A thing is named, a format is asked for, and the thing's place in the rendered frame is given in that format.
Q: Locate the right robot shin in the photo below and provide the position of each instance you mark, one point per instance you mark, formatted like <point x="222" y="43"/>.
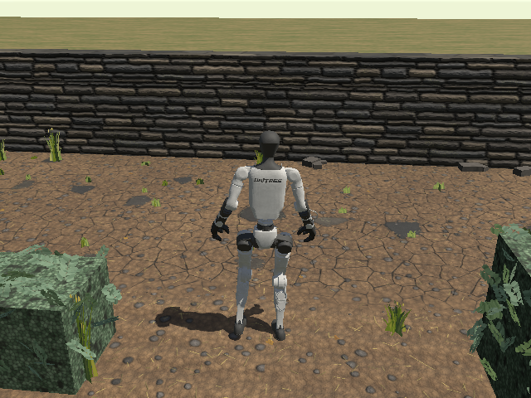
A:
<point x="280" y="297"/>

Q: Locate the left robot forearm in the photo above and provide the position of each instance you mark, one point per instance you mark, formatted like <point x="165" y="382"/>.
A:
<point x="222" y="215"/>

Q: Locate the left robot upper arm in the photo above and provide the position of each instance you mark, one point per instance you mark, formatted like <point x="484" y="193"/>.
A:
<point x="242" y="173"/>

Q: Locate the robot right hand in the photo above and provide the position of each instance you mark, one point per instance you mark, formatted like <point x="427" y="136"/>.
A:
<point x="311" y="232"/>

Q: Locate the right robot forearm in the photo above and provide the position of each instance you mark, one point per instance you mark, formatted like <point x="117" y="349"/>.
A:
<point x="306" y="217"/>

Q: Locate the robot right foot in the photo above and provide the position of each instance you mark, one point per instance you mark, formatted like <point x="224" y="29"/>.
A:
<point x="279" y="333"/>

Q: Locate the robot left hand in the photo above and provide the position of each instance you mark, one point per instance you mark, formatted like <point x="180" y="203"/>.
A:
<point x="216" y="229"/>

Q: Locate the right robot upper arm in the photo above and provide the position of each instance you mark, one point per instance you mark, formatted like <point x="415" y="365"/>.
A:
<point x="293" y="175"/>

